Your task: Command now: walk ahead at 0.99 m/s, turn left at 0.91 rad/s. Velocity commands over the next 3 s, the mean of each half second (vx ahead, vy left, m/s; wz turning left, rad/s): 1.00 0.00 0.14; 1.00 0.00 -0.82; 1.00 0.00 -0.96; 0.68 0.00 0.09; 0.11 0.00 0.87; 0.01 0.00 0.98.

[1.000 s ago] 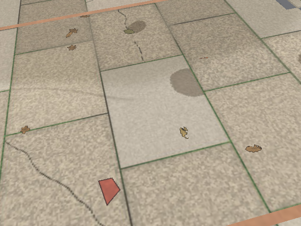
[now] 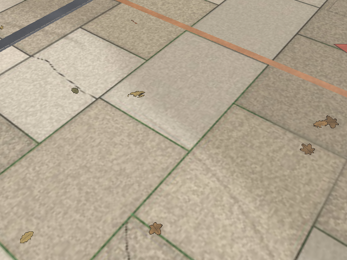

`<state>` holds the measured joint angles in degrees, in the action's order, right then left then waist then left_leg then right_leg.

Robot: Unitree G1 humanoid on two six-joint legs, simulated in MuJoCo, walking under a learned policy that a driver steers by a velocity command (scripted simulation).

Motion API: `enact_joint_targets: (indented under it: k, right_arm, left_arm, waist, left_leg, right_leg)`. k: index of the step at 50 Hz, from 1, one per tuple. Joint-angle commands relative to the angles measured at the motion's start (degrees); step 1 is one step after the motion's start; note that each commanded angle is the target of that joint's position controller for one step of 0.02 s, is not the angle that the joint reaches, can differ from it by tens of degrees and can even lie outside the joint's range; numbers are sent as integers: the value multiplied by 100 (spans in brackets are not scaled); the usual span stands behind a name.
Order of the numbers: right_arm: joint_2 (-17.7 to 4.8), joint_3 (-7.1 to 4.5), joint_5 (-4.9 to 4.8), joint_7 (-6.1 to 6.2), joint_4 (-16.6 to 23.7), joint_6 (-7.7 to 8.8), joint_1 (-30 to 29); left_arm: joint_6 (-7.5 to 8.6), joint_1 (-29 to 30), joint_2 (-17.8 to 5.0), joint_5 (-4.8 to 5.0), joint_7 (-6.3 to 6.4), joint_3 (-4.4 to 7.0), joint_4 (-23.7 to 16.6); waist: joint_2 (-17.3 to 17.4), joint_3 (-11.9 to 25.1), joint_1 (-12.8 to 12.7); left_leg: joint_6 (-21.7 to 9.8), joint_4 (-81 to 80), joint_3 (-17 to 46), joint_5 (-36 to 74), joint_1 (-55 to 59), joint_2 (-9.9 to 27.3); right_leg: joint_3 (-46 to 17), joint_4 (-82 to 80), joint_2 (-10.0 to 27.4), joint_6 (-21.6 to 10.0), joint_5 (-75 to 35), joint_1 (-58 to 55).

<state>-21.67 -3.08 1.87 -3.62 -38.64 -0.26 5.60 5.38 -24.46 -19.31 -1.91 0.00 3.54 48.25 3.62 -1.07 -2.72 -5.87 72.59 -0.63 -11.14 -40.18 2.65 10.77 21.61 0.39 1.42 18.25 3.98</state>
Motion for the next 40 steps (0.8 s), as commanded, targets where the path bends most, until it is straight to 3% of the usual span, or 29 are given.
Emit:
enact_joint_targets:
  k: [1,3,4,5,7,8,9,10,11,12,13,14,15,18,20,22,25,26,28,30,31,32,33,34,35,36,37,38,40]
  right_arm:
    - [239,203,-14,-124,705,13,-487]
    - [232,265,21,-196,778,62,-910]
    - [293,302,-1,-212,684,77,-938]
    - [377,344,18,-217,737,126,-1026]
    - [162,292,86,-126,525,185,-778]
    - [-38,215,91,-62,318,225,-222]
    - [-262,101,92,6,-30,245,846]
    - [-508,-56,102,111,-448,243,2059]
    - [-969,-215,137,251,-561,191,2059]
    - [-1326,-288,154,299,-278,187,1788]
    - [-1028,-308,63,340,-336,201,1872]
    - [-826,-264,59,396,-541,288,1653]
    - [-482,-198,96,381,-613,394,1404]
    - [130,-7,-19,370,-752,655,1170]
    - [230,22,-111,305,-900,786,1321]
    - [229,31,-93,268,-965,857,1373]
    - [213,98,-125,319,-1035,898,1485]
    - [121,105,-144,367,-1085,909,1613]
    - [-174,71,-147,520,-1093,900,1681]
    - [-539,-31,-78,697,-967,742,1428]
    - [-686,-85,-25,734,-847,632,1103]
    - [-800,-140,31,728,-708,531,615]
    - [-384,-75,54,567,-742,503,387]
    - [533,197,151,483,-252,660,627]
    - [458,305,2,417,233,802,1028]
    - [68,302,100,393,165,909,739]
    - [-81,260,121,370,121,906,573]
    - [-22,288,229,380,154,820,478]
    - [104,362,298,357,215,522,441]
  left_arm:
    - [233,412,-146,0,-52,-69,-246]
    - [259,171,-255,-21,-40,-59,-74]
    - [251,-6,-304,-20,-37,-58,3]
    - [260,-140,-514,-21,-28,-49,55]
    - [165,-323,-830,9,51,1,170]
    - [59,-275,-1028,-3,94,41,159]
    - [-35,-114,-1155,-14,136,57,128]
    - [-98,122,-1175,0,144,58,50]
    - [-100,-198,-551,-66,63,-46,-25]
    - [-60,-798,-145,258,0,-152,-380]
    - [2,247,-610,269,48,-60,-512]
    - [26,399,-425,317,27,-90,-537]
    - [-12,358,-290,253,-1,-125,-395]
    - [-360,-59,43,86,-180,-154,-55]
    - [-452,513,91,97,-254,-129,-176]
    - [-431,1176,232,157,-296,-188,-430]
    - [-331,1826,277,194,-376,-266,-623]
    - [-308,2006,278,181,-407,-289,-685]
    - [-306,1847,126,136,-441,-272,-639]
    - [-374,800,-272,118,-414,-142,-343]
    - [-409,-270,-554,102,-372,-12,-51]
    - [-432,-1588,-832,103,-281,160,315]
    - [-440,-1663,-966,245,-164,270,436]
    - [-493,-1022,-1238,166,-129,296,378]
    - [-520,-577,-1363,94,-80,341,94]
    - [-510,-249,-915,60,-38,298,-88]
    - [-482,35,-651,61,-32,235,-66]
    - [-410,144,-612,102,-27,204,-45]
    - [-221,292,-541,150,-1,151,-79]
  waist:
    - [-829,-539,405]
    - [-523,-858,332]
    - [-445,-777,239]
    - [-585,-901,300]
    - [-843,-555,531]
    - [-982,-124,853]
    - [-1116,439,1372]
    - [-1042,925,1932]
    - [-35,1216,1354]
    - [945,2329,783]
    - [-294,1891,1198]
    - [-355,723,865]
    - [-782,152,563]
    - [-401,-178,28]
    - [-281,-531,91]
    - [-62,-700,175]
    - [-221,-709,266]
    - [-261,-689,304]
    - [-32,-358,113]
    - [313,299,-519]
    - [375,734,-1081]
    - [220,1058,-1756]
    - [-767,661,-1649]
    - [-1896,412,-575]
    - [-1886,1431,-235]
    - [-576,727,-188]
    - [146,87,115]
    - [356,-254,342]
    - [382,-553,609]
  left_leg:
    - [0,-739,203,739,-359,306]
    - [-119,-1937,-244,1053,20,79]
    - [-242,-2298,-523,1127,405,-152]
    - [-348,-2701,-658,1110,719,-215]
    - [-509,-3023,-900,771,1309,-703]
    - [-588,-3141,-868,400,1962,-920]
    - [-725,-3259,-680,140,3091,-1034]
    - [-859,-3902,-335,201,4531,-940]
    - [-852,-3700,1123,-787,5789,226]
    - [-1536,-4556,4346,-1061,7119,1894]
    - [-1263,-5317,4067,-1108,6521,1640]
    - [-1148,-5558,3212,-645,5412,1553]
    - [-950,-5737,2582,-233,4445,1354]
    - [-463,-6301,1216,107,3076,877]
    - [-70,-6544,360,1171,2972,600]
    - [136,-6741,-416,2144,2882,311]
    - [364,-6805,-1158,3590,3167,164]
    - [429,-6804,-1239,4269,3401,249]
    - [600,-6263,-1380,6295,4104,470]
    - [719,-4841,-1360,7914,4471,703]
    - [703,-3490,-1280,8176,4171,809]
    - [633,-1413,-1135,7318,3346,790]
    - [536,1196,-1148,1732,2170,-259]
    - [656,2940,-428,-1881,-171,-839]
    - [616,3013,621,-1782,-1152,-719]
    - [473,2278,780,-1174,-1255,-353]
    - [500,1610,720,-785,-931,-95]
    - [609,1205,686,-827,-598,47]
    - [860,227,557,-853,142,364]
  right_leg:
    - [-430,-1449,1324,-371,-2132,457]
    - [55,-1783,1134,-377,-2761,485]
    - [278,-1866,1010,-338,-3499,354]
    - [305,-1744,1245,-377,-4752,292]
    - [360,-1116,1382,-434,-7218,-483]
    - [350,-248,1459,-498,-7845,-704]
    - [293,1077,1564,-583,-8159,-567]
    - [346,2839,1389,-584,-7376,83]
    - [111,5124,729,-529,-1461,1643]
    - [-901,7048,-20,-437,1222,3503]
    - [-1566,6979,103,-574,408,3997]
    - [-1476,6532,275,-575,-30,4101]
    - [-1503,6026,523,-582,-206,3813]
    - [-1622,5248,832,-471,-474,2942]
    - [-1473,4820,849,-458,-898,3304]
    - [-1113,4057,727,-495,-1656,3441]
    - [-413,2755,400,-670,-2582,3148]
    - [-198,2326,246,-747,-2787,2978]
    - [90,1846,-161,-907,-2952,2478]
    - [178,1853,-604,-1049,-2311,1381]
    - [35,1967,-729,-1211,-1891,318]
    - [-562,1736,-523,-1558,-1406,-903]
    - [-1058,1323,-245,-1828,-1207,-1304]
    - [-2811,1868,336,-2313,-2619,-1947]
    - [-5313,105,1244,-3153,-134,-2601]
    - [-5780,-938,1350,-2815,1187,-1787]
    - [-5345,-1082,1200,-2499,1141,-721]
    - [-4887,-1060,951,-2362,474,118]
    - [-4016,-1200,428,-2221,-82,1493]
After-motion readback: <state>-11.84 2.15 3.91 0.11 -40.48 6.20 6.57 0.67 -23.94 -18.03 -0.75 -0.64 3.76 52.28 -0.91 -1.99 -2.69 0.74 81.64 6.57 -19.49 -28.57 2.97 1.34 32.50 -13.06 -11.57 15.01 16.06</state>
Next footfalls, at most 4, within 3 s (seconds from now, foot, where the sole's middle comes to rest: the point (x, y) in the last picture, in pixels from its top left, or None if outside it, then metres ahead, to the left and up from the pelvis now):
0.22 left None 0.39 0.08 -0.77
0.66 right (191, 180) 0.83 0.00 -0.77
1.06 left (179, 106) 1.28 0.07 -0.77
1.52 right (253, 84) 1.47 -0.33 -0.77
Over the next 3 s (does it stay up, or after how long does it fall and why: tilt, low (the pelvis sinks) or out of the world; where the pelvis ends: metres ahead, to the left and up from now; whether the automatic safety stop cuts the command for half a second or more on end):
stays up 1.74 -0.63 -0.01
